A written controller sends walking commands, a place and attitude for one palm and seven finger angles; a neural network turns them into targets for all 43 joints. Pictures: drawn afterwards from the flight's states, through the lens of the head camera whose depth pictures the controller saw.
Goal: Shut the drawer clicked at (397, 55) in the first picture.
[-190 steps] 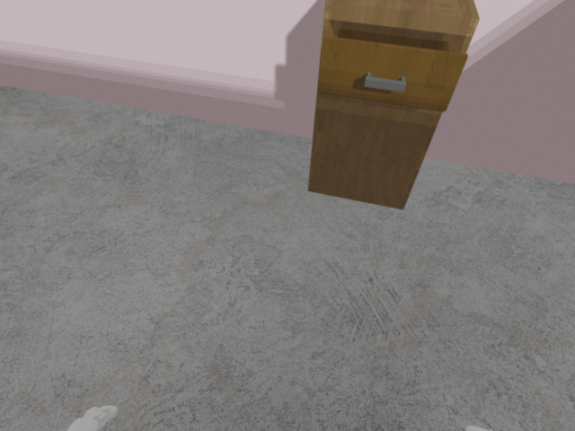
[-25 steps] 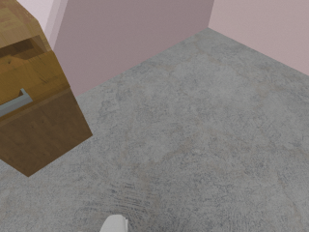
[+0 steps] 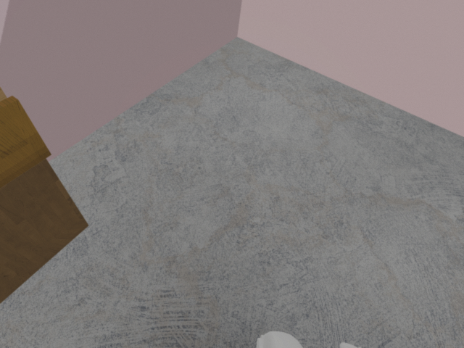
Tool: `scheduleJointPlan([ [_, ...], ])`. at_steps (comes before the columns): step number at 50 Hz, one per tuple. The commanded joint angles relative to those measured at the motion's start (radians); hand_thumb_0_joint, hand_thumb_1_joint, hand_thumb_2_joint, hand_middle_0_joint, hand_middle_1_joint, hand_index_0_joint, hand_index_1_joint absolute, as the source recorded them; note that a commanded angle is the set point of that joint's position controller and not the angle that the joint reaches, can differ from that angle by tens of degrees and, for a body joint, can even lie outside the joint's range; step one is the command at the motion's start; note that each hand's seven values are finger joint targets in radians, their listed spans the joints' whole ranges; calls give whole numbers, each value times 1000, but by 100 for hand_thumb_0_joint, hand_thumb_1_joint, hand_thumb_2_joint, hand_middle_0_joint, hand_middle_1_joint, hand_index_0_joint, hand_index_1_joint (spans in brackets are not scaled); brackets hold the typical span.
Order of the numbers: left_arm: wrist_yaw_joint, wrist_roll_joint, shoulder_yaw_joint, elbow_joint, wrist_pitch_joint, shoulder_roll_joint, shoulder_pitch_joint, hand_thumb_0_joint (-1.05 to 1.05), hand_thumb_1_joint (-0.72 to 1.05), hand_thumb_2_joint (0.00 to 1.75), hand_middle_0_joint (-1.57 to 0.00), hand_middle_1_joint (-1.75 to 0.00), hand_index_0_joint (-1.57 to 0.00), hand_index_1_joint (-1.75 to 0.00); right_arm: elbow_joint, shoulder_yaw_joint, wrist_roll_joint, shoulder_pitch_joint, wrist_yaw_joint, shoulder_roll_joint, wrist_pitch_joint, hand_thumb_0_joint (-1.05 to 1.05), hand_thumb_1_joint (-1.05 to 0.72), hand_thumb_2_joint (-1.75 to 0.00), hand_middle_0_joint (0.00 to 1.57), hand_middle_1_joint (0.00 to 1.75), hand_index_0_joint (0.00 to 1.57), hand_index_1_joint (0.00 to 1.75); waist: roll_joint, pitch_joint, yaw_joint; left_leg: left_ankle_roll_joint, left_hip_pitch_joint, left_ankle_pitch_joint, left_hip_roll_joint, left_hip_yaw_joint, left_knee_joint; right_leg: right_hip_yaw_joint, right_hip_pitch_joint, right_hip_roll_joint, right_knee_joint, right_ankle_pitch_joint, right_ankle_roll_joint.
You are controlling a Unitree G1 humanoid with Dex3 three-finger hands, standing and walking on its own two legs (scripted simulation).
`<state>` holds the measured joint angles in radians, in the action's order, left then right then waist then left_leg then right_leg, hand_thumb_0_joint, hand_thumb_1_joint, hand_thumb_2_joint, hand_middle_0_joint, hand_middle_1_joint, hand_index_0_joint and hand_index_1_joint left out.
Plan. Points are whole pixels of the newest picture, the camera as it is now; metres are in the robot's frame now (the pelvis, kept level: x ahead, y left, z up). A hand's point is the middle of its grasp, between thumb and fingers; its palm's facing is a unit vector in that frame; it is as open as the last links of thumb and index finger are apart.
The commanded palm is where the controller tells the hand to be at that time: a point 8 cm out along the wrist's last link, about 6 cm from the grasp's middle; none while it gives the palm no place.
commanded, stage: walk to a spot facing it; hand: left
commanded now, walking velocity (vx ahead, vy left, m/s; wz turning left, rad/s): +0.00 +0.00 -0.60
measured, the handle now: out of the picture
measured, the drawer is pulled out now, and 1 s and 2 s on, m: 0.15 0.15 0.15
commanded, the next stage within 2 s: turn to face it in 1.24 s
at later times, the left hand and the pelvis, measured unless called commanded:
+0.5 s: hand (179, 341) +0.15 +0.10 -0.14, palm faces -0.27 -0.92 -0.27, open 7.4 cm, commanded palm none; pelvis -0.01 -0.06 +0.00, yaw -18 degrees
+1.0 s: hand (166, 303) +0.22 +0.14 -0.18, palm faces -0.46 -0.87 -0.17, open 7.4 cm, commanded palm none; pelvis +0.10 -0.03 +0.00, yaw -35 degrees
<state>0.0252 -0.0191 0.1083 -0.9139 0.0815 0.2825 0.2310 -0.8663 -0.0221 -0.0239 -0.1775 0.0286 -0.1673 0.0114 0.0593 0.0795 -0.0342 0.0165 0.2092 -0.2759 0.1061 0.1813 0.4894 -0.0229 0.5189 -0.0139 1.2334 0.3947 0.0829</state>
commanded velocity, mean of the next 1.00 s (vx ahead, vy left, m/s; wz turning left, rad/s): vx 0.15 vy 0.00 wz -0.57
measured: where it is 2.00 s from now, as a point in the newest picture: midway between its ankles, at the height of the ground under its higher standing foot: outside the picture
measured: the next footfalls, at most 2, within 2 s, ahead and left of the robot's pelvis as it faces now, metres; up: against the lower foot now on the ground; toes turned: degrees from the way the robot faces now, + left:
right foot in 0.26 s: +0.01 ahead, -0.15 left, +0.00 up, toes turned -17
left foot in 0.80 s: +0.17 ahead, +0.04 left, +0.00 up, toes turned -23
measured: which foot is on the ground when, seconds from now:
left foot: down 0.00-0.26, up 0.28-0.78, down 0.80-1.00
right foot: up 0.00-0.24, down 0.26-0.80, up 0.82-1.00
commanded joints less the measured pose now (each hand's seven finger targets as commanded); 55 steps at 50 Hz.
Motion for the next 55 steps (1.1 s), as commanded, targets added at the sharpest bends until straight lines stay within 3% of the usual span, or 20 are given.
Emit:
scheduleJointPlan([
  [1, 6, 0, 1, 91, -19, 18, -50, 0, 90, 90, -20, -30, -20, -30, 37, -64, 3, -81, 5, -197, -20, 0, -90, -90, 20, 30, 20, 30, -251, -90, 57, 106, -163, 444, 239, -117, -149, 47, 60, -41, -109, 12, 9],
  [8, 6, 1, -14, 105, -37, -7, -106, 0, 90, 90, -20, -30, -20, -30, -1, -93, -5, -109, -9, -242, -13, 0, -90, -90, 20, 30, 20, 30, -312, -110, 82, 98, -171, 467, 290, -31, -76, 128, -86, -32, -455, 58, -28],
  [11, -2, -1, -6, 83, -58, 26, -27, 0, 90, 90, -20, -30, -20, -30, -7, -96, 1, -113, -16, -238, -9, 0, -90, -90, 20, 30, 20, 30, -228, -165, 31, 7, -77, 409, 265, 46, 112, 140, -324, -13, -753, -171, -66],
  [12, -14, -10, 8, 63, -73, 116, 54, 0, 90, 90, -20, -30, -20, -30, 2, -87, 11, -132, -24, -201, -5, 0, -90, -90, 20, 30, 20, 30, -10, -210, -14, -59, 113, 199, 214, 80, 313, -22, -540, -142, -857, -345, -116],
  [13, -30, -10, 32, 46, -80, 228, 111, 0, 90, 90, -20, -30, -20, -30, 59, -56, 7, -77, -28, -115, -2, 0, -90, -90, 20, 30, 20, 30, 277, -198, -40, -110, 392, -343, 53, 55, 561, -363, -605, -379, -872, -753, -215],
  [14, -42, 8, 33, 42, -71, 237, 133, 0, 90, 90, -20, -30, -20, -30, 74, -58, 10, -43, -11, -143, 15, 0, -90, -90, 20, 30, 20, 30, 207, -221, -52, -99, 401, -392, 43, -106, 673, -353, -551, -419, -851, -855, -290],
  [15, -50, 8, 27, 49, -67, 193, 84, 0, 90, 90, -20, -30, -20, -30, 67, -59, 12, -40, -7, -143, 22, 0, -90, -90, 20, 30, 20, 30, 136, -177, -29, -92, 403, -304, 64, -145, 701, -275, -495, -368, -855, -734, -291],
  [19, -41, 11, 0, 84, -76, 106, -53, 0, 90, 90, -20, -30, -20, -30, 21, -67, -9, -44, -23, -168, 26, 0, -90, -90, 20, 30, 20, 30, 108, -77, 28, -117, 384, -90, 57, -146, 671, -211, -357, -222, -956, -278, -233],
  [24, -26, 8, 3, 53, -103, 118, 24, 0, 90, 90, -20, -30, -20, -30, 18, -71, -13, -13, -36, -167, 11, 0, -90, -90, 20, 30, 20, 30, 75, -62, 8, -123, 405, -35, 32, -143, 575, -276, -380, -195, -1007, -60, -245],
  [34, -26, -3, 3, 17, -120, 115, 110, 0, 90, 90, -20, -30, -20, -30, 77, -60, 0, 110, -42, -137, -30, 0, -90, -90, 20, 30, 20, 30, 71, -49, -23, -95, 324, -88, -33, -160, 287, -399, -397, -197, -1001, -67, -282],
  [36, -27, -4, 6, 16, -117, 119, 94, 0, 90, 90, -20, -30, -20, -30, 77, -57, 7, 89, -37, -128, -40, 0, -90, -90, 20, 30, 20, 30, 81, -55, -11, -81, 213, -110, -54, -156, 182, -402, -348, -193, -962, -115, -276],
  [38, -26, 2, 8, 21, -111, 114, 48, 0, 90, 90, -20, -30, -20, -30, 46, -57, 9, -10, -26, -133, -52, 0, -90, -90, 20, 30, 20, 30, 59, -68, 45, -75, -21, 1, -82, -132, 5, -360, -213, -131, -874, -124, -229],
  [39, -23, 6, 0, 29, -108, 74, 38, 0, 90, 90, -20, -30, -20, -30, 14, -61, 11, -100, -12, -170, -61, 0, -90, -90, 20, 30, 20, 30, -22, -107, 79, -66, -226, 18, -36, -163, -102, -305, -94, -57, -758, -109, -186],
  [40, -12, 15, -12, 40, -105, 9, 55, 0, 90, 90, -20, -30, -20, -30, -11, -83, 2, -192, -4, -269, -64, 0, -90, -90, 20, 30, 20, 30, -285, -167, 118, -22, -407, -180, 197, -412, -194, -171, 98, 68, -511, 44, -134],
  [41, -7, 10, -12, 57, -109, -1, 41, 0, 90, 90, -20, -30, -20, -30, -7, -92, -3, -255, -6, -329, -58, 0, -90, -90, 20, 30, 20, 30, -410, -141, 136, 57, -356, -330, 402, -636, -302, -23, 210, 84, -256, 197, -89],
  [42, -1, -4, 0, 60, -105, 34, 6, 0, 90, 90, -20, -30, -20, -30, 7, -84, -3, -211, -7, -308, -49, 0, -90, -90, 20, 30, 20, 30, -284, -47, 124, 97, -200, -406, 420, -638, -346, -46, 206, 8, -150, 153, -86],
  [44, 13, -14, 12, 5, -88, 35, 62, 0, 90, 90, -20, -30, -20, -30, 26, -51, 0, -75, -3, -199, -57, 0, -90, -90, 20, 30, 20, 30, -224, 26, 47, 34, -54, -264, 300, -415, -351, -19, 152, -30, -66, -3, -72],
  [47, 18, -12, 5, -17, -69, -7, 91, 0, 90, 90, -20, -30, -20, -30, 3, -33, 6, -93, 5, -146, -68, 0, -90, -90, 20, 30, 20, 30, -216, 8, 20, -2, -67, 263, 212, -165, -263, 15, 112, -39, -13, -113, -43],
  [50, 11, -7, 0, -18, -55, -26, 85, 0, 90, 90, -20, -30, -20, -30, -27, -33, 10, -148, 12, -136, -71, 0, -90, -90, 20, 30, 20, 30, -215, -33, 22, 12, -123, 600, 209, -63, -185, 39, 122, -42, -3, -129, -29],
  [55, 11, -8, -6, 22, -37, -47, -25, 0, 90, 90, -20, -30, -20, -30, -61, -42, 5, -190, 12, -133, -58, 0, -90, -90, 20, 30, 20, 30, -224, -7, 40, 62, -172, 636, 223, -8, -163, 79, 169, -59, -111, -177, -18],
])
